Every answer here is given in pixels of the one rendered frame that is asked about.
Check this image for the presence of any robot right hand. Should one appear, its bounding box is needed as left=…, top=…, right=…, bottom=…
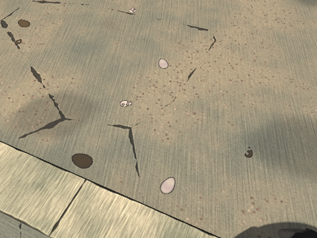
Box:
left=277, top=228, right=317, bottom=238

